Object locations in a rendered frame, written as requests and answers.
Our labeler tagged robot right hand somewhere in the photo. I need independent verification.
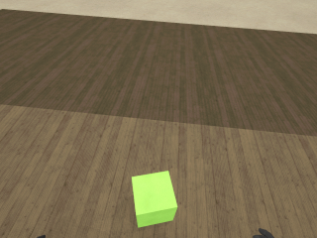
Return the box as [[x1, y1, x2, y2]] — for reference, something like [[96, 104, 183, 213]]
[[253, 228, 274, 238]]

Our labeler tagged carton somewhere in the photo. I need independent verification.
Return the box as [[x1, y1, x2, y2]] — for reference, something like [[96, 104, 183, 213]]
[[132, 171, 177, 228]]

